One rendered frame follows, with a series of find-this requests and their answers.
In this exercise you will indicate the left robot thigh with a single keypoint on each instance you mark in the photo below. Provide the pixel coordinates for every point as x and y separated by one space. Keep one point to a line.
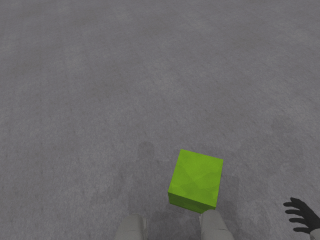
133 227

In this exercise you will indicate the robot right forearm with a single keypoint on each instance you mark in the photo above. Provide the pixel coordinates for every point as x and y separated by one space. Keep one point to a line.
315 234

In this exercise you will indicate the right robot hand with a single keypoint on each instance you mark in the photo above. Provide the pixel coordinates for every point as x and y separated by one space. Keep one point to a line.
310 219

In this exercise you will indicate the carton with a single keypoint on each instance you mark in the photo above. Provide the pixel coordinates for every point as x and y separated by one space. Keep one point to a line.
195 182

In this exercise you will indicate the robot thigh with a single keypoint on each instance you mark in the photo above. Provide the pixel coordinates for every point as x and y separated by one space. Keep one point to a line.
213 226
133 227

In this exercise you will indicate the right robot thigh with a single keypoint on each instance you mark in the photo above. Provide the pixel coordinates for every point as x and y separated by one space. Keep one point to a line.
213 226

